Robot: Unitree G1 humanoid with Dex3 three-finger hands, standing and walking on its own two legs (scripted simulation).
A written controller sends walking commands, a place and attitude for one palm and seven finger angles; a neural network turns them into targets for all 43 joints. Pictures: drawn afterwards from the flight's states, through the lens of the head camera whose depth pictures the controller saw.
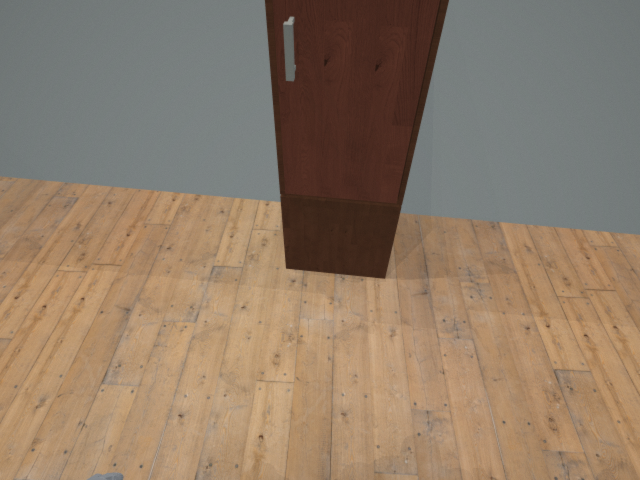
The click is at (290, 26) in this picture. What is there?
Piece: cupboard door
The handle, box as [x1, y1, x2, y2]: [283, 17, 295, 80]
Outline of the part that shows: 293,17 290,17 288,21 285,21 283,24 286,80 293,80 294,78 295,65 293,60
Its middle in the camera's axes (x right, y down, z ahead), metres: -0.07 -0.44 +0.89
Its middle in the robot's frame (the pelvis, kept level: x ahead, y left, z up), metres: +0.97 +0.13 +0.12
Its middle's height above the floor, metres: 0.89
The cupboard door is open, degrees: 0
